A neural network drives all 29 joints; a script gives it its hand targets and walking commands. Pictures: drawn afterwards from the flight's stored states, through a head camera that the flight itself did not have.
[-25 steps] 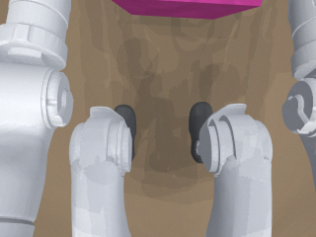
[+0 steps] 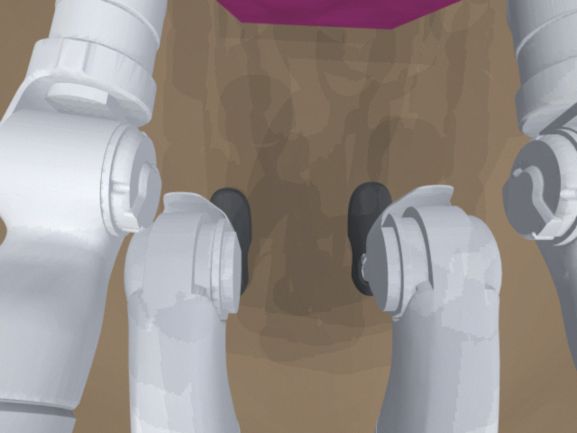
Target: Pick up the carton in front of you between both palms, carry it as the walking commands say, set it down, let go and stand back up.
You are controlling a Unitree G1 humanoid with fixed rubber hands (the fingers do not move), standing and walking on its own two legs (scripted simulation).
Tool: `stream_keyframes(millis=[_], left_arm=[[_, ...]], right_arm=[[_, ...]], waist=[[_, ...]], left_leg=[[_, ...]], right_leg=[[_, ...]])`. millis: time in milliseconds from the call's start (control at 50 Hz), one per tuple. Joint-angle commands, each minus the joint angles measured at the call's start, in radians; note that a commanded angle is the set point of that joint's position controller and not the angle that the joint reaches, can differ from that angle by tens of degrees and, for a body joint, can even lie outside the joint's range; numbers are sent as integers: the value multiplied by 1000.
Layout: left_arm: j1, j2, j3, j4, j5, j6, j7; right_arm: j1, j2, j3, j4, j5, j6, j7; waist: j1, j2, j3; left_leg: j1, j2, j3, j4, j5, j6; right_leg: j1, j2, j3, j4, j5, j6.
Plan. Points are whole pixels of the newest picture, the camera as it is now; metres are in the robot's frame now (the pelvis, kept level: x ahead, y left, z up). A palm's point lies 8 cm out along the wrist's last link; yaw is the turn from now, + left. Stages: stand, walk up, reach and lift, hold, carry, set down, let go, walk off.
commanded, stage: reach and lift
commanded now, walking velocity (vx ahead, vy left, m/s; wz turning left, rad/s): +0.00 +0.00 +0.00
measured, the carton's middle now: out of the picture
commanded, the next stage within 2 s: none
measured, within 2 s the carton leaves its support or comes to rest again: leaves its support in 0.34 s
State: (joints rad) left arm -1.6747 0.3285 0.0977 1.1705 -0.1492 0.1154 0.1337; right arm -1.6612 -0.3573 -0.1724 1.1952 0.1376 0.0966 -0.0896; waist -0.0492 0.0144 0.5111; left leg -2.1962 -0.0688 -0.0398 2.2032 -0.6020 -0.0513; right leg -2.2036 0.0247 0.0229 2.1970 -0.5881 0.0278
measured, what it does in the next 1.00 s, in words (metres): rises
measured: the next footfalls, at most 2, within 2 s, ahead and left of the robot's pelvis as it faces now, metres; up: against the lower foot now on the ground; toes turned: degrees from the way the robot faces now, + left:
none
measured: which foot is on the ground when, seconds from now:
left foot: down 0.00-1.00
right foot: down 0.00-1.00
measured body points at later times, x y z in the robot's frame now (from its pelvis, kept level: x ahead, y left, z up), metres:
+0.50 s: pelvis +0.01 +0.00 +0.02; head +0.35 -0.02 +0.30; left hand +0.58 +0.11 -0.10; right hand +0.56 -0.19 -0.10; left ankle +0.11 +0.13 -0.34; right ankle +0.11 -0.13 -0.34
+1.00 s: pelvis +0.00 +0.00 +0.13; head +0.27 -0.02 +0.49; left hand +0.53 +0.12 +0.07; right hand +0.51 -0.19 +0.07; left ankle +0.11 +0.13 -0.34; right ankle +0.11 -0.13 -0.34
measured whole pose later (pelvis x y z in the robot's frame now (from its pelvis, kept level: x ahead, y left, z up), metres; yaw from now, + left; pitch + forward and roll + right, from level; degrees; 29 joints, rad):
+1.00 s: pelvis +0.00 +0.00 +0.13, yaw -1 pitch +43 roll +1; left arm -1.12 -0.01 0.49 0.68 0.23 0.40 0.05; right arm -1.10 -0.03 -0.49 0.67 -0.23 0.43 -0.03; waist -0.02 0.02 -0.12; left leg -1.96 -0.13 -0.09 1.70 -0.49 -0.07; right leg -1.98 0.10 0.10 1.69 -0.46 0.07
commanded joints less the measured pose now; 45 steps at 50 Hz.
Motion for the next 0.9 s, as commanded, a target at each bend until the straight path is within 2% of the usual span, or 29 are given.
stream_keyframes(millis=[0,20,60,100,160,240,300,340,380,400,440,480,540,600,660,720,780,880], left_arm=[[-455,-665,-108,-121,27,29,-194],[-440,-761,-97,-123,45,46,-235],[-399,-878,-77,-145,66,73,-286],[-384,-941,-79,-173,63,88,-310],[-402,-992,-127,-227,27,99,-315],[-443,-1051,-234,-344,-41,100,-294],[-502,-1125,-316,-517,-92,109,-267],[-527,-1183,-343,-635,-93,130,-251],[-518,-1215,-376,-722,-85,149,-230],[-492,-1216,-374,-732,-72,163,-226],[-417,-1218,-342,-674,-27,189,-232],[-338,-1242,-279,-562,29,207,-246],[-235,-1264,-138,-393,128,222,-274],[-203,-1248,-2,-306,224,224,-296],[-206,-1231,68,-282,273,224,-307],[-223,-1239,81,-286,289,228,-313],[-234,-1269,58,-312,282,237,-318],[-205,-1348,-38,-393,240,259,-324]], right_arm=[[-454,642,117,-123,-32,40,198],[-453,738,116,-140,-47,61,242],[-428,848,115,-190,-63,93,303],[-410,908,128,-224,-57,113,336],[-411,957,179,-282,-26,133,354],[-439,1014,281,-425,36,145,348],[-485,1072,358,-599,93,157,321],[-495,1101,381,-686,99,177,304],[-482,1150,409,-761,95,193,269],[-461,1157,413,-775,87,205,261],[-409,1183,408,-728,59,233,262],[-336,1222,368,-622,8,254,274],[-242,1272,248,-451,-91,268,293],[-201,1273,117,-360,-190,268,305],[-196,1249,36,-334,-251,265,308],[-207,1245,10,-337,-276,266,309],[-222,1271,29,-367,-268,273,314],[-208,1357,137,-455,-215,297,324]], waist=[[-35,41,-1122],[-31,42,-1085],[-32,41,-1053],[-34,37,-1050],[-41,35,-1116],[-52,30,-1403],[-54,36,-1828],[-62,27,-2100],[-50,20,-2320],[-41,16,-2342],[-22,2,-2233],[-9,-13,-1972],[15,-27,-1591],[21,-31,-1430],[11,-24,-1416],[-1,-13,-1467],[-3,-4,-1565],[6,-10,-1762]], left_leg=[[513,-52,89,-124,244,17],[485,-57,94,-122,225,22],[448,-61,105,-120,215,33],[429,-63,107,-114,231,43],[457,-63,104,-103,276,52],[593,-64,109,-92,395,50],[770,-74,121,-93,585,41],[839,-84,128,-116,676,34],[914,-97,131,-149,701,27],[910,-101,133,-168,672,26],[852,-106,132,-216,580,28],[723,-112,134,-271,476,27],[541,-109,140,-366,269,33],[476,-112,141,-446,163,41],[483,-115,138,-504,124,40],[528,-115,138,-555,103,37],[594,-115,139,-594,115,33],[734,-117,143,-646,198,26]], right_leg=[[544,59,-74,-140,275,-2],[528,64,-78,-136,259,-4],[494,71,-86,-132,253,-12],[480,73,-90,-124,274,-20],[501,72,-91,-115,321,-28],[616,74,-100,-113,449,-25],[785,85,-106,-116,640,-13],[911,94,-107,-133,759,-4],[950,105,-115,-159,774,10],[962,109,-113,-176,753,12],[919,118,-117,-220,663,23],[832,127,-127,-273,553,23],[656,125,-127,-371,325,12],[587,128,-118,-457,210,4],[596,129,-112,-516,163,-2],[641,130,-113,-566,139,-7],[710,129,-116,-603,151,-6],[855,131,-124,-649,237,5]])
